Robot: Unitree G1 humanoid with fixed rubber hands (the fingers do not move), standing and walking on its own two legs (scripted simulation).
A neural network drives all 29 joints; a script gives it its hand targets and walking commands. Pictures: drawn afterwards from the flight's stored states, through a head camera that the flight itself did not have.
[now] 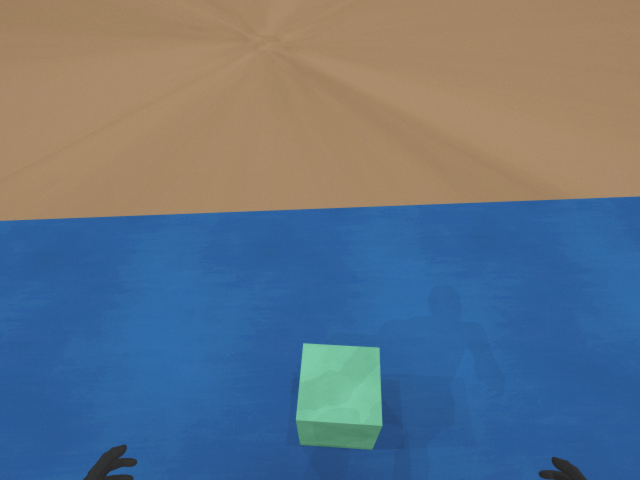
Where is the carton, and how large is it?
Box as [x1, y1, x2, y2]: [296, 343, 381, 449]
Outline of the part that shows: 303,343 296,413 296,423 300,444 371,449 381,427 379,349 376,347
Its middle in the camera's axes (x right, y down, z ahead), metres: +0.05 +0.45 +1.10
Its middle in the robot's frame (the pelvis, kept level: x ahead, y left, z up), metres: +0.42 -0.02 -0.66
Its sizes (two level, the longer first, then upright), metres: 0.210 0.200 0.250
